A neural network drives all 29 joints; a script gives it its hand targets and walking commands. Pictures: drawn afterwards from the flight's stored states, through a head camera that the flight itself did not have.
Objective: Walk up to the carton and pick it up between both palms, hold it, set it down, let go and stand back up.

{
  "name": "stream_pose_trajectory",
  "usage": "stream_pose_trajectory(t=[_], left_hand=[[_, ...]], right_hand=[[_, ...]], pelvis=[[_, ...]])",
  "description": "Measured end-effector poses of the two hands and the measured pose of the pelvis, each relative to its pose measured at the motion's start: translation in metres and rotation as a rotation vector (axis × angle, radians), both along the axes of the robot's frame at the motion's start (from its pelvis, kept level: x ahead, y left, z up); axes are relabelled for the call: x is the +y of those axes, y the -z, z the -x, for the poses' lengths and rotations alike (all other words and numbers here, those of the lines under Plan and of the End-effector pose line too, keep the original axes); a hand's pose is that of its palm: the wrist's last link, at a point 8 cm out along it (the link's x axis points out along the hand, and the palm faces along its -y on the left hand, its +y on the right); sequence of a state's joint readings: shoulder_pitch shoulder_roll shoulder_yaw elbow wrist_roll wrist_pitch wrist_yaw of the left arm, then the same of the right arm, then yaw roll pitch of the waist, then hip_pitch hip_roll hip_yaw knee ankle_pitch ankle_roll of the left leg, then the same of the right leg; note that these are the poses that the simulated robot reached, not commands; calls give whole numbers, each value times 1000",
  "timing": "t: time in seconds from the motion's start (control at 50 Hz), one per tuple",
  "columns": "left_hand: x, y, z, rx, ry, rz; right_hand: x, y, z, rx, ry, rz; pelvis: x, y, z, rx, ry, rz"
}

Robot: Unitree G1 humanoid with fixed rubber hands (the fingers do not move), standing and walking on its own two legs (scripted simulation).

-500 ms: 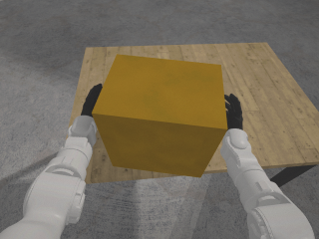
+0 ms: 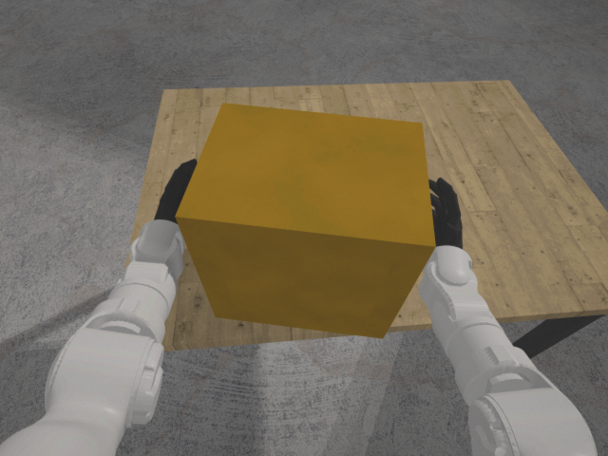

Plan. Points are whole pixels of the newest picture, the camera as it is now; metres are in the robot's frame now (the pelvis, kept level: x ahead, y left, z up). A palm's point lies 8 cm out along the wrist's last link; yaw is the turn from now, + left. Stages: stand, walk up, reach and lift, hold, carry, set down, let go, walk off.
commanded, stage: reach and lift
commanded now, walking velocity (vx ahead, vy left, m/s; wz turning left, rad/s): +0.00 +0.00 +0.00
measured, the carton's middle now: (308, 229) +0.45 -0.01 +0.01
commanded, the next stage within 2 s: none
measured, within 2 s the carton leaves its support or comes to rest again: leaves its support in 0.78 s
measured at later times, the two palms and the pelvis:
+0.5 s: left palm (165, 221) +0.44 +0.18 +0.06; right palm (435, 248) +0.37 -0.17 +0.06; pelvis +0.01 +0.02 +0.01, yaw +0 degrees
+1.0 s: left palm (177, 203) +0.45 +0.16 +0.08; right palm (455, 244) +0.37 -0.19 +0.08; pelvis +0.01 +0.02 +0.01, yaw -2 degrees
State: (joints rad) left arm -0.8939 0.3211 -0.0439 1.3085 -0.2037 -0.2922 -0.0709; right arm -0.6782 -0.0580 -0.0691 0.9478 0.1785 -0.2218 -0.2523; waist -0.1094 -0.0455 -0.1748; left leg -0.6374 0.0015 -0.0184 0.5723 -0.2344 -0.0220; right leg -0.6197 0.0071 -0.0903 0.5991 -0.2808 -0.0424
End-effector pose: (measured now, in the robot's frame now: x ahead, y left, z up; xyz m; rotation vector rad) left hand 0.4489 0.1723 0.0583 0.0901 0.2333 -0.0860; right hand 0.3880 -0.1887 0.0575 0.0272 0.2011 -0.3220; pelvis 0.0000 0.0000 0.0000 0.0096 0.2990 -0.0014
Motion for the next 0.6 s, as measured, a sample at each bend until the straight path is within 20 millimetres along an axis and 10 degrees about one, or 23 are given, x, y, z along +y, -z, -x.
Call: stream_pose_trajectory(t=[0.6], left_hand=[[12, 2, 6, -10, 3, 22]], right_hand=[[17, 0, 15, -26, 27, 35]], pelvis=[[22, -6, -8, -44, 2, 37]])
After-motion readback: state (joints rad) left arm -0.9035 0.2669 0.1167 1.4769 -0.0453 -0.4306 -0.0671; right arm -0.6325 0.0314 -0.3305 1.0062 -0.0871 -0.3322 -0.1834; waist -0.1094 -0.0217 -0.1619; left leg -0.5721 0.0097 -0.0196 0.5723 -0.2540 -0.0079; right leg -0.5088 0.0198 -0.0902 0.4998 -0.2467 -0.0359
